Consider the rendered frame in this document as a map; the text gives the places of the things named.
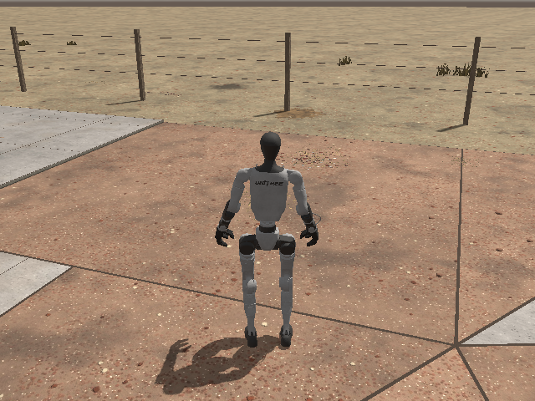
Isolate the robot foot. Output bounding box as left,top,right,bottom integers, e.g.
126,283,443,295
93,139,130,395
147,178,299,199
245,326,257,348
280,324,293,347

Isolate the right robot forearm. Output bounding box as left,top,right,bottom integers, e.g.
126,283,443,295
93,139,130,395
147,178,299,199
301,202,317,233

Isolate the left robot foot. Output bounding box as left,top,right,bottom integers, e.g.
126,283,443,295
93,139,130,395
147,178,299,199
245,326,257,348

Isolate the right robot upper arm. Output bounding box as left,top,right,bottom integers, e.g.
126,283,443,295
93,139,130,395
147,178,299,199
287,169,309,216

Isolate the right robot hand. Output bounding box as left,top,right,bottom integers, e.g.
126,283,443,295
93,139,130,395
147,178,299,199
300,228,318,246

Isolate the right robot foot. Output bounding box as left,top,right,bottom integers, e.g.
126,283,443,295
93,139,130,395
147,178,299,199
280,324,293,347

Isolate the left robot hand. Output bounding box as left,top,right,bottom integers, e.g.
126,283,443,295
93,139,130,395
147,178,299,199
215,228,234,247

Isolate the left robot forearm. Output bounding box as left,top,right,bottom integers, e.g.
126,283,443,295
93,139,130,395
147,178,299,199
217,200,235,231

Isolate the left robot upper arm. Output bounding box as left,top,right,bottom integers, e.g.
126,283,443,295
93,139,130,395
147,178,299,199
227,168,252,213

